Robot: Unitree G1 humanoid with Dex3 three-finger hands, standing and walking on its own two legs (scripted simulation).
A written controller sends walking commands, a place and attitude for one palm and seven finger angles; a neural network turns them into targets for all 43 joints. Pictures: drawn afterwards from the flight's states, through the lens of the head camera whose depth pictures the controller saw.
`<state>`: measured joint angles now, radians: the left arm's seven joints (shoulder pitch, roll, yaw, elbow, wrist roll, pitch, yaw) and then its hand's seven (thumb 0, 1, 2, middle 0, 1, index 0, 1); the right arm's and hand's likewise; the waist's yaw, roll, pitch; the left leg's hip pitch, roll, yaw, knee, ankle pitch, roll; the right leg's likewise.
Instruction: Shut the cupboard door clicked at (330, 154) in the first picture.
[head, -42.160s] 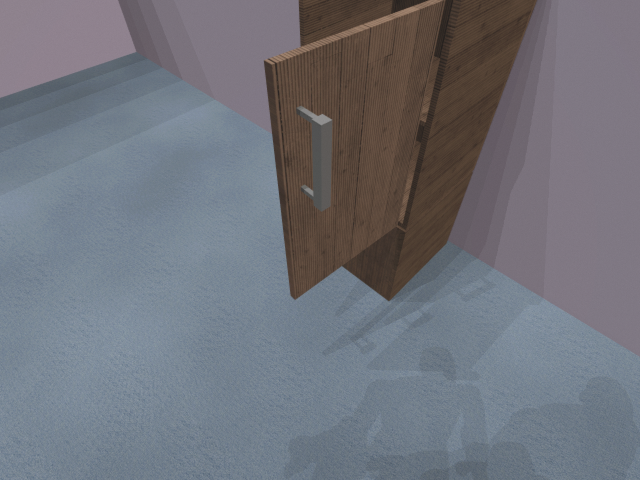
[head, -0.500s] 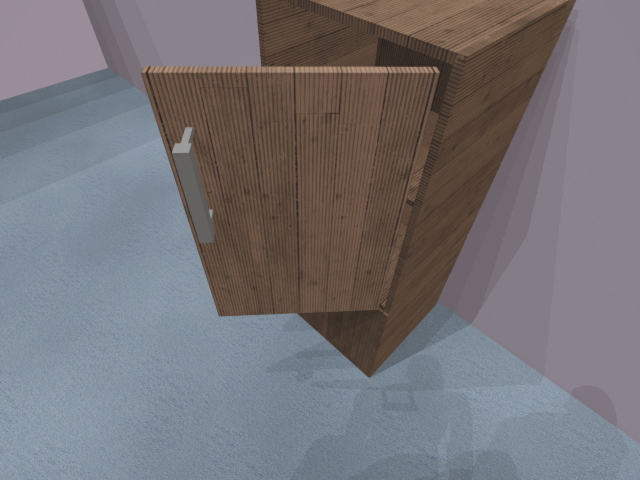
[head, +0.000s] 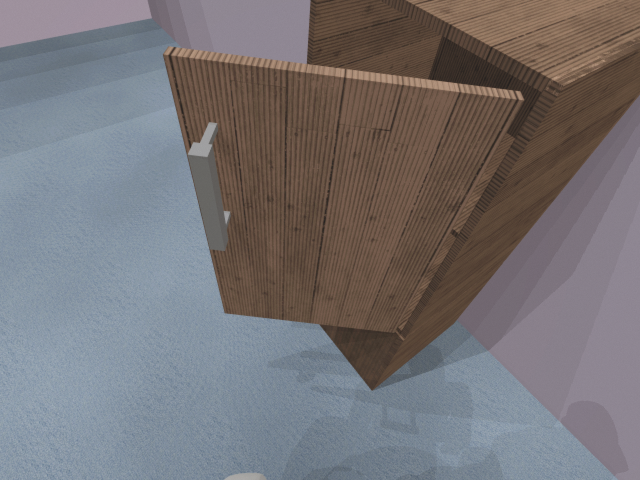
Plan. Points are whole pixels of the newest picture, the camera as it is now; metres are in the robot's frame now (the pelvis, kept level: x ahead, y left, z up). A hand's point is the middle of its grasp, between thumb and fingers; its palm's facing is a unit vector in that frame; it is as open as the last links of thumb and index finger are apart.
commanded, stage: come to a stop and stand still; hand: left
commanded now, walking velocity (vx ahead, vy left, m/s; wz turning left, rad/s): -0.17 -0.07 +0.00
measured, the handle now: (215, 191) +0.44 +0.20 +0.09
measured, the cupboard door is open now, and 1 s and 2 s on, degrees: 48 48 48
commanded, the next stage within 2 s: look again from close up in 0.84 s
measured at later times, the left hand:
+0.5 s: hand out of the picture +0.01 +0.15 -0.17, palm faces +0.03 -0.97 -0.24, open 7.4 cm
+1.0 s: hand out of the picture -0.10 +0.15 -0.17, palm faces +0.08 -0.98 -0.19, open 7.4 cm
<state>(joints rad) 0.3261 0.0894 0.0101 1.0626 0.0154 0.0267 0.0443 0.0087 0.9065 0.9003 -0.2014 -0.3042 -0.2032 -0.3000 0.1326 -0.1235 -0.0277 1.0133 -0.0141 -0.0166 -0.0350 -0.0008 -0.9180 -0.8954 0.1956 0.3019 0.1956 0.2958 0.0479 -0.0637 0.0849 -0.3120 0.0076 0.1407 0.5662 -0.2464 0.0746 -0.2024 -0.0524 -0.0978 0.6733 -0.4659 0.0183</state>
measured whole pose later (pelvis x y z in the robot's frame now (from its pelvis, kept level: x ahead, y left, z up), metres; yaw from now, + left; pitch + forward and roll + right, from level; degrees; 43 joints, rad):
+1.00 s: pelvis -0.07 -0.02 +0.00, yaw +2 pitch -1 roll -1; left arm 0.38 0.16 0.02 1.03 0.02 0.02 0.02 0.01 0.91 0.90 -0.20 -0.30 -0.20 -0.30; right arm 0.27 -0.16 -0.04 1.01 -0.03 0.04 -0.01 0.01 -0.92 -0.89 0.20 0.30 0.20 0.30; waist 0.01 0.00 0.01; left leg -0.42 -0.02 0.01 0.64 -0.29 0.00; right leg -0.28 -0.01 0.01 0.55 -0.30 -0.01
